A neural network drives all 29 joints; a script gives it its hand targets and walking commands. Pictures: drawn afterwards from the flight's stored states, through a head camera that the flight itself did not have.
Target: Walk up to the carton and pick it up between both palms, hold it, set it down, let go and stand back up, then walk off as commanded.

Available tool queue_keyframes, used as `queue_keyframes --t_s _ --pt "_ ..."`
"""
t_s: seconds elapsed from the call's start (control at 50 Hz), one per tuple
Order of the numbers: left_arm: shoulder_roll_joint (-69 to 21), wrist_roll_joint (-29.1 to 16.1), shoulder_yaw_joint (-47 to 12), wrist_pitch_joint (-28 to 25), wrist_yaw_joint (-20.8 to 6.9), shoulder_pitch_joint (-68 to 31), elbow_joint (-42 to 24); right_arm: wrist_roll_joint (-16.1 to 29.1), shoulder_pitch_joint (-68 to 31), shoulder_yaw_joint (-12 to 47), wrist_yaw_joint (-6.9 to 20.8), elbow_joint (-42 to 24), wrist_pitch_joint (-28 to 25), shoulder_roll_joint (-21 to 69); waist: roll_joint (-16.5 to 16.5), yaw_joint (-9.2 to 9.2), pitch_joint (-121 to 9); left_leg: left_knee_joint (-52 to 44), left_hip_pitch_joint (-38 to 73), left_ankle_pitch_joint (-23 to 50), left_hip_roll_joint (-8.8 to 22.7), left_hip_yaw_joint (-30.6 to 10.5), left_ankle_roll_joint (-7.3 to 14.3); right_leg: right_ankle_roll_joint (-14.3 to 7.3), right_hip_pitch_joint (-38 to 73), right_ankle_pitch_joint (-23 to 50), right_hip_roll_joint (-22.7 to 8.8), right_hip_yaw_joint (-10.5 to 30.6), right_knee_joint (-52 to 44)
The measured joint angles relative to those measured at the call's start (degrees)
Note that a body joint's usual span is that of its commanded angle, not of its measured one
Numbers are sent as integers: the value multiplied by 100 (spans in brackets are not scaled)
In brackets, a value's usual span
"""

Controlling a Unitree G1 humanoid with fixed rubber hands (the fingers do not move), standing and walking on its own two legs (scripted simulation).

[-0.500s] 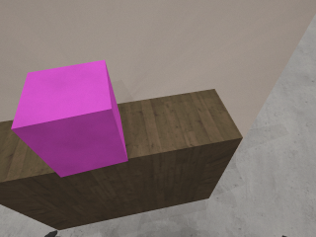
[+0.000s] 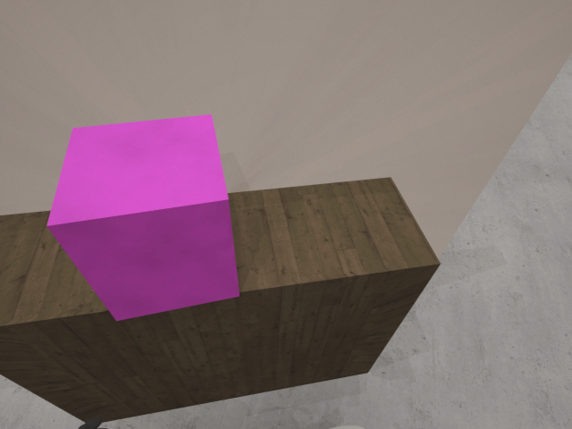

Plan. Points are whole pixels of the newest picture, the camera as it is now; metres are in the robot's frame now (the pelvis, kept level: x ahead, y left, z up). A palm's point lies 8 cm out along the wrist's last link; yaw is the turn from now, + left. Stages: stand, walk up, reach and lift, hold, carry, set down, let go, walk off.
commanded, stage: walk up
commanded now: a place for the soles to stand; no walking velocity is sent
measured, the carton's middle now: (163, 219) +0.44 +0.21 +0.03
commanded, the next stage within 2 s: none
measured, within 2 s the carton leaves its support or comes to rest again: neither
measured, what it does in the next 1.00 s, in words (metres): steps on the spot: right foot, then left foot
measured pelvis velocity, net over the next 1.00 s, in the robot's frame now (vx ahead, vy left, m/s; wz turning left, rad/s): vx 0.06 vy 0.00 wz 0.00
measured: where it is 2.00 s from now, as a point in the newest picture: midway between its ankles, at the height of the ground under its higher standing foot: outside the picture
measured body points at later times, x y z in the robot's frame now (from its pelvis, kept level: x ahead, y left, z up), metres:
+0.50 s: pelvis +0.05 +0.00 -0.01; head +0.07 -0.03 +0.44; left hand +0.12 +0.33 -0.10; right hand +0.11 -0.32 -0.14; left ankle +0.06 +0.09 -0.73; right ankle +0.04 -0.14 -0.72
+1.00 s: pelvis +0.06 +0.00 +0.00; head +0.08 +0.00 +0.45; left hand +0.18 +0.32 -0.10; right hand +0.13 -0.32 -0.12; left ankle +0.07 +0.09 -0.72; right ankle +0.07 -0.13 -0.72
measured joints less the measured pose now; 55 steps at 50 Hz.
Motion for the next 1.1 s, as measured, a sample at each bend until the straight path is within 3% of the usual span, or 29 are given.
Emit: queue_keyframes --t_s 0.1,0.18,0.22,0.32,0.44,0.48,0.52,0.6,0.64,0.7,0.74,0.84,0.9,0.96,1.02,1.1 --pt "67 0 -1 2 -3 262 80 0 -1 1 0 1 -1 -31 -97 4 -5 -59 26 18 -1 5 -30 1 1 -5 -261 -31 -149" --pt "30 -1 -2 -39 -3 456 178 0 0 2 18 2 13 -30 -15 7 -11 -19 16 -33 -5 9 -80 1 317 282 -373 -209 -1087" --pt "-36 -1 -3 -96 -3 558 276 0 -8 1 19 6 72 -30 137 3 -3 123 -12 -134 55 -17 -92 110 374 762 -335 -251 -1228" --pt "-121 0 -1 -202 5 771 306 0 -8 2 37 3 173 -21 397 50 -27 899 -254 -701 -25 -147 -93 180 385 643 -310 -157 -1238" --pt "-117 0 -1 -277 27 576 225 0 -7 2 56 10 177 -22 667 48 -30 880 -270 -753 -6 -208 -93 196 407 537 -308 -165 -1239" --pt "-118 0 -2 -277 27 469 181 0 -5 2 57 8 177 -24 720 43 -34 472 -186 -733 -4 -214 -93 233 404 490 -305 -190 -1228" --pt "-91 0 0 -257 39 278 176 0 0 3 56 42 151 13 623 44 -20 238 -114 -319 -84 -205 -107 252 358 421 -388 -191 -1034" --pt "-94 0 0 -230 101 -27 168 0 -2 10 56 55 73 32 403 46 -20 235 1 -442 -133 -208 -70 253 182 -474 -391 -242 -569" --pt "-82 0 -1 -228 102 -189 167 0 -2 10 56 55 63 33 285 46 -12 235 3 -462 -134 -207 -68 253 96 -532 -392 -256 -562" --pt "-82 0 -2 -228 102 -331 167 0 -1 10 56 54 63 34 138 49 -13 234 3 -463 -137 -203 -88 253 91 43 -393 -260 -800" --pt "-76 0 -2 -254 106 -345 169 9 -7 12 56 55 63 33 60 48 -11 263 2 -475 -145 -207 -131 264 203 955 -396 -262 -1223" --pt "-182 0 -2 -276 112 -192 187 27 -19 12 56 55 75 32 192 47 -95 326 2 -800 -117 -207 -140 307 245 669 -368 -277 -1222" --pt "-172 0 -1 -245 112 -183 189 27 -18 14 56 62 75 37 309 47 -96 223 20 -292 -128 -207 -130 307 244 654 -381 -281 -1193" --pt "-138 0 -1 -216 112 -194 191 27 -18 19 56 63 72 38 354 47 -102 216 31 -439 -134 -208 -84 307 243 346 -382 -279 -1167" --pt "-102 0 -2 -216 112 -210 191 27 -19 28 56 63 72 38 341 47 -102 211 34 -460 -136 -209 -100 308 267 820 -385 -279 -1291" --pt "-105 0 -1 -215 112 -212 215 27 -19 29 56 63 72 38 370 47 -114 145 55 -408 -136 -209 -123 308 267 730 -385 -283 -1291"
